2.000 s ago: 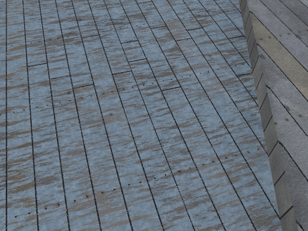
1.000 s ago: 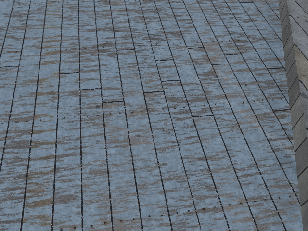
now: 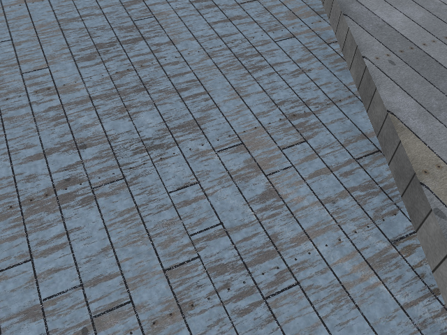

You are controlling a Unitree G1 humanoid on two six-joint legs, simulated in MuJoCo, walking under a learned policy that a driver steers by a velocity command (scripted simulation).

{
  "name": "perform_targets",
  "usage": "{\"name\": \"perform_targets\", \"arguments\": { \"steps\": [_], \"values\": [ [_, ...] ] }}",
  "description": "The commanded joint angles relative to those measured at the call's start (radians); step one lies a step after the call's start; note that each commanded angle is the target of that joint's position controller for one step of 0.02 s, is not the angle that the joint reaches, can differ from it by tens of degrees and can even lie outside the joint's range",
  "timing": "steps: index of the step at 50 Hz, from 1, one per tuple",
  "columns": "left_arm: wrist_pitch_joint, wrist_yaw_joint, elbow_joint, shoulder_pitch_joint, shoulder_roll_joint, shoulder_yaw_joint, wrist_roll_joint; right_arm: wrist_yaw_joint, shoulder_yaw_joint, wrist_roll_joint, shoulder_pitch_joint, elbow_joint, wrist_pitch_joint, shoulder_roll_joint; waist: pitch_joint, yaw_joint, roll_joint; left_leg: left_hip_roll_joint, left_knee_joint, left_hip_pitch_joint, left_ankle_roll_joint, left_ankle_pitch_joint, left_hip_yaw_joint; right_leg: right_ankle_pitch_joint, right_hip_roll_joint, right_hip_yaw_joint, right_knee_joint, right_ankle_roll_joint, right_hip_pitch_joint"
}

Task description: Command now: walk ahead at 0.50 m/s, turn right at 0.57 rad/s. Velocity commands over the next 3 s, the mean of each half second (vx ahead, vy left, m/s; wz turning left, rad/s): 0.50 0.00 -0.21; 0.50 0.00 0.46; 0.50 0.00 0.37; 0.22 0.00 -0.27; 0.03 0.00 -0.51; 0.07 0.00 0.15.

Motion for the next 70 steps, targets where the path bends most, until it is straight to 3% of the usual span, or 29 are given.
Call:
{"name": "perform_targets", "arguments": {
  "steps": [1, 11, 13, 15, 16, 17, 18, 19, 21, 22, 25, 34, 38, 41, 42, 43, 44, 45, 46, 47, 48, 51, 57, 62, 66, 67, 68, 69, 70],
  "values": [
    [-0.004, -0.008, -0.096, -0.040, 0.019, 0.003, 0.007, -0.004, -0.040, 0.005, -0.018, -0.038, -0.020, -0.140, 0.010, 0.001, 0.138, 0.285, -0.211, 0.114, 0.172, 0.192, -0.197, 0.080, -0.061, 0.040, -0.079, 0.016, -0.171],
    [-0.030, -0.054, -0.179, -0.284, 0.000, -0.017, 0.008, -0.003, -0.057, 0.040, 0.086, 0.068, 0.014, -0.216, 0.069, -0.050, 0.106, 0.306, -0.189, 0.238, 0.136, 0.376, 0.003, 0.215, 0.001, -0.065, -0.517, -0.064, -0.060],
    [-0.030, -0.053, -0.180, -0.242, 0.035, -0.001, 0.018, -0.006, -0.060, 0.049, 0.090, 0.086, 0.026, -0.241, 0.018, 0.004, 0.139, 0.311, -0.074, 0.270, 0.121, 0.687, 0.017, 0.129, 0.052, -0.107, -0.559, -0.103, 0.071],
    [-0.027, -0.034, -0.102, 0.032, 0.120, 0.046, 0.022, -0.013, -0.042, 0.050, 0.084, 0.099, 0.033, -0.222, -0.144, 0.162, 0.130, 0.244, 0.261, 0.112, 0.070, 0.760, 0.063, 0.228, 0.072, -0.109, -0.624, -0.159, 0.517],
    [-0.020, -0.012, -0.073, 0.190, 0.218, 0.068, 0.041, -0.008, -0.009, 0.021, 0.109, 0.063, 0.023, -0.135, -0.303, 0.190, -0.033, 0.148, 0.633, -0.223, 0.018, 0.293, 0.072, 0.247, -0.188, 0.221, -0.596, -0.251, 0.899],
    [-0.024, -0.010, -0.082, 0.174, 0.226, 0.058, 0.035, 0.001, 0.013, 0.028, 0.179, 0.067, 0.004, -0.082, -0.463, 0.134, -0.178, -0.002, 0.911, -0.432, -0.014, -0.397, -0.088, 0.155, -0.386, 0.647, -0.742, -0.378, 1.015],
    [-0.030, -0.015, -0.082, 0.135, 0.145, 0.037, 0.032, 0.006, -0.023, 0.059, 0.092, 0.061, -0.006, -0.197, -0.357, 0.170, -0.057, 0.047, 0.969, -0.513, -0.006, -0.375, -0.200, 0.109, -0.353, 0.547, -0.780, -0.330, 0.907],
    [-0.037, -0.016, -0.069, 0.089, 0.113, 0.025, 0.030, 0.008, -0.024, 0.074, 0.021, 0.031, -0.008, -0.195, -0.201, 0.140, -0.057, 0.093, 0.932, -0.547, 0.002, -0.299, -0.166, 0.138, -0.305, 0.367, -0.800, -0.283, 0.764],
    [-0.057, -0.024, -0.054, -0.020, 0.031, 0.004, 0.031, -0.006, -0.028, 0.039, -0.002, 0.045, 0.010, -0.163, -0.067, 0.065, -0.009, 0.157, 0.811, -0.481, -0.001, -0.151, -0.154, 0.212, -0.202, 0.181, -0.876, -0.214, 0.549],
    [-0.068, -0.025, -0.051, -0.044, 0.037, 0.007, 0.038, -0.004, -0.026, 0.041, 0.058, 0.058, 0.026, -0.141, -0.068, 0.029, -0.066, 0.170, 0.808, -0.409, -0.013, -0.097, -0.164, 0.242, -0.208, 0.139, -0.916, -0.223, 0.479],
    [-0.096, -0.022, -0.018, -0.069, 0.034, 0.016, 0.044, -0.008, -0.023, 0.044, 0.067, 0.070, 0.056, -0.100, -0.018, 0.001, -0.016, 0.171, 0.770, -0.408, -0.039, -0.024, -0.174, 0.315, -0.198, 0.026, -0.991, -0.228, 0.399],
    [-0.081, 0.010, 0.069, 0.019, 0.095, 0.034, 0.032, 0.032, 0.000, 0.032, -0.194, -0.031, 0.046, -0.052, 0.084, 0.089, 0.033, 0.136, 0.325, -0.494, -0.011, 0.274, -0.091, 0.401, -0.203, -0.201, -1.017, -0.179, 0.542],
    [-0.046, 0.017, 0.094, 0.042, 0.125, 0.045, 0.014, 0.058, -0.005, 0.032, -0.245, -0.090, 0.049, -0.069, 0.077, 0.083, 0.016, 0.097, 0.254, -0.499, 0.041, 0.136, -0.027, 0.634, -0.239, -0.243, -0.906, -0.150, 0.685],
    [-0.021, 0.029, 0.084, 0.012, 0.165, 0.054, 0.008, 0.057, -0.046, 0.035, -0.074, -0.076, 0.061, -0.142, -0.060, -0.033, -0.030, -0.016, 0.256, -0.226, 0.109, 0.006, 0.054, 1.055, -0.219, -0.279, -0.593, -0.109, 0.682],
    [-0.021, 0.033, 0.079, -0.003, 0.156, 0.047, 0.003, 0.043, -0.079, 0.036, 0.087, -0.038, 0.065, -0.197, -0.142, -0.122, -0.002, -0.047, 0.186, 0.025, 0.149, 0.063, 0.032, 0.971, -0.178, -0.298, -0.367, -0.073, 0.563],
    [-0.034, 0.033, 0.049, 0.041, 0.081, 0.023, 0.029, 0.019, -0.111, 0.037, 0.190, -0.018, 0.076, -0.299, -0.231, -0.125, 0.173, 0.137, 0.154, 0.347, 0.243, 0.036, -0.292, 0.491, -0.090, -0.303, -0.020, -0.017, 0.237],
    [-0.069, 0.018, 0.007, 0.082, -0.010, -0.013, 0.036, 0.023, -0.106, 0.036, 0.133, -0.054, 0.060, -0.339, -0.348, -0.034, 0.312, 0.348, -0.013, 0.566, 0.427, -0.111, -0.869, -0.292, 0.125, -0.104, 0.271, 0.023, -0.098],
    [-0.102, 0.000, -0.005, -0.025, 0.087, 0.008, 0.005, 0.031, -0.078, 0.031, 0.138, -0.063, 0.048, -0.243, -0.343, -0.101, 0.170, 0.341, -0.078, 0.565, 0.375, -0.147, -0.838, -0.261, 0.062, 0.053, 0.299, -0.005, -0.201],
    [-0.119, -0.007, -0.028, -0.084, 0.097, 0.008, -0.017, 0.031, -0.067, 0.027, 0.106, -0.060, 0.037, -0.205, -0.211, -0.085, 0.133, 0.309, -0.083, 0.439, 0.330, -0.095, -0.684, -0.175, 0.021, 0.039, 0.238, -0.029, -0.229],
    [-0.126, 0.000, -0.022, -0.090, 0.082, 0.006, 0.001, 0.032, -0.060, 0.031, 0.042, -0.065, 0.032, -0.185, -0.121, -0.033, 0.047, 0.258, -0.085, 0.288, 0.292, 0.014, -0.567, -0.105, -0.024, 0.030, 0.135, -0.032, -0.190],
    [-0.120, 0.007, -0.012, -0.084, 0.092, 0.015, 0.026, 0.027, -0.050, 0.026, -0.009, -0.078, 0.031, -0.150, -0.084, 0.000, 0.054, 0.226, -0.099, 0.186, 0.273, 0.110, -0.491, -0.055, -0.053, 0.027, 0.055, -0.024, -0.132],
    [-0.087, 0.006, -0.007, -0.045, 0.072, 0.016, 0.043, 0.013, -0.048, 0.018, -0.041, -0.099, 0.026, -0.153, -0.068, 0.044, 0.090, 0.180, -0.142, 0.030, 0.283, 0.291, -0.402, 0.008, -0.061, 0.011, -0.043, 0.023, -0.031],
    [-0.081, 0.002, -0.063, -0.251, 0.014, -0.010, 0.038, -0.019, -0.059, 0.031, 0.035, -0.070, 0.039, -0.191, -0.021, -0.028, 0.132, 0.097, -0.134, -0.060, 0.208, 0.186, -0.308, 0.335, 0.012, -0.013, -0.474, 0.073, 0.023],
    [-0.105, -0.027, -0.077, -0.310, 0.049, -0.005, 0.025, -0.023, -0.051, 0.032, 0.105, -0.025, 0.045, -0.170, -0.013, -0.058, 0.155, 0.169, -0.067, 0.056, 0.185, 0.106, -0.386, 0.384, 0.022, 0.006, -0.619, 0.030, 0.061],
    [-0.120, -0.023, -0.035, -0.144, 0.104, 0.024, 0.032, -0.022, -0.046, 0.024, 0.079, -0.021, 0.054, -0.156, -0.062, 0.042, 0.177, 0.152, 0.122, 0.121, 0.139, 0.368, -0.396, 0.261, 0.046, -0.038, -0.691, -0.057, 0.263],
    [-0.123, -0.018, -0.016, -0.006, 0.144, 0.036, 0.045, -0.019, -0.029, 0.014, 0.077, -0.035, 0.054, -0.118, -0.194, 0.104, 0.119, 0.097, 0.348, 0.038, 0.106, 0.318, -0.342, 0.266, -0.062, 0.066, -0.659, -0.117, 0.496],
    [-0.114, -0.018, 0.015, 0.120, 0.232, 0.061, 0.054, -0.020, -0.011, 0.032, 0.209, -0.042, 0.044, -0.062, -0.338, 0.084, -0.135, -0.055, 0.706, -0.300, 0.021, 0.005, -0.224, 0.103, -0.265, 0.461, -0.696, -0.278, 0.860],
    [-0.109, -0.032, 0.044, 0.160, 0.173, 0.049, 0.024, -0.021, -0.009, 0.039, 0.218, -0.037, 0.035, -0.092, -0.329, 0.095, -0.228, -0.072, 0.858, -0.493, 0.007, -0.384, -0.251, -0.146, -0.333, 0.729, -0.837, -0.312, 0.904],
    [-0.105, -0.030, 0.037, 0.106, 0.107, 0.028, 0.011, -0.018, -0.027, 0.048, 0.119, -0.045, 0.032, -0.166, -0.176, 0.109, -0.107, -0.016, 0.924, -0.574, 0.014, -0.320, -0.271, -0.253, -0.312, 0.634, -0.857, -0.270, 0.791]
  ]
}}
